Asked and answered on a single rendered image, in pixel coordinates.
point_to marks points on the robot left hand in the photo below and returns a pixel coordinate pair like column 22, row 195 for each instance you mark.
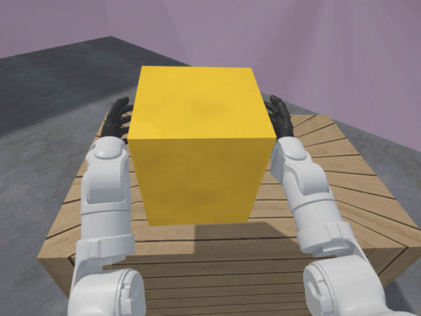
column 114, row 121

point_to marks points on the robot right upper arm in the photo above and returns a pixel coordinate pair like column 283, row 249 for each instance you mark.
column 344, row 286

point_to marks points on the robot right hand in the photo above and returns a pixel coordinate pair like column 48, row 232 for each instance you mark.
column 280, row 119

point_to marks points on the robot right forearm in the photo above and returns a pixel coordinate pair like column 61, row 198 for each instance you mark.
column 321, row 229

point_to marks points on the robot left forearm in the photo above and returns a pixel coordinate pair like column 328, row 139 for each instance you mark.
column 106, row 202

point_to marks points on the robot left upper arm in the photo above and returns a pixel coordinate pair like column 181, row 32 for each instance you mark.
column 117, row 292

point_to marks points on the carton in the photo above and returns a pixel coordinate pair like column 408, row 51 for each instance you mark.
column 200, row 140

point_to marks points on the pedestal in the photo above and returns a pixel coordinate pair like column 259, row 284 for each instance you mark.
column 253, row 268

